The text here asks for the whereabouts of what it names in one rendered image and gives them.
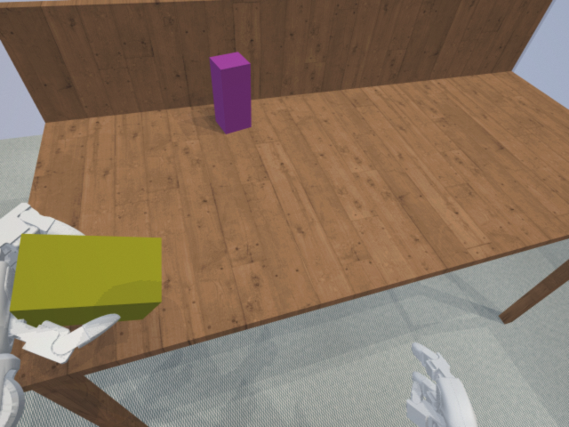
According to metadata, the right robot hand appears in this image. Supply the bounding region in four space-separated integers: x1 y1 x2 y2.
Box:
406 342 478 427

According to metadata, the left robot hand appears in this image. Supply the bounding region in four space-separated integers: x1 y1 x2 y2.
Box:
0 203 121 364

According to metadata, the robot left forearm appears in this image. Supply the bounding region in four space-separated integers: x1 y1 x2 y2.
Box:
0 353 25 427

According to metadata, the table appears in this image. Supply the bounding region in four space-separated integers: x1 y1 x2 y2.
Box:
0 0 569 427

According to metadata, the sponge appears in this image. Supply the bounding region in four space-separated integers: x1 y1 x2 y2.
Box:
10 234 162 327

